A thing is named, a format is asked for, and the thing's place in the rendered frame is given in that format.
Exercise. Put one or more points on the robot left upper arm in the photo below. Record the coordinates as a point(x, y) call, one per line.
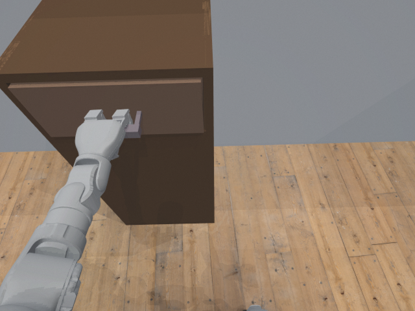
point(43, 283)

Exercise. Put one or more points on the drawer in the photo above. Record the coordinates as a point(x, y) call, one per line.
point(168, 105)

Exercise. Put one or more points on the robot left hand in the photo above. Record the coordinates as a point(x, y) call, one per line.
point(96, 135)

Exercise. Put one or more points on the cabinet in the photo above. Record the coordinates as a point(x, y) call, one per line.
point(158, 178)

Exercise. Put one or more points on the handle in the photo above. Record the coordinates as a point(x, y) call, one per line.
point(134, 130)

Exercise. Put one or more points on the left robot forearm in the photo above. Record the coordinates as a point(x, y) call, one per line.
point(63, 232)

